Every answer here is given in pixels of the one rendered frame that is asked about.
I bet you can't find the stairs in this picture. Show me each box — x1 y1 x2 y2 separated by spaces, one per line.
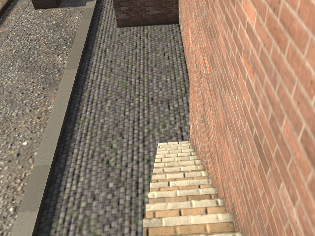
143 141 243 236

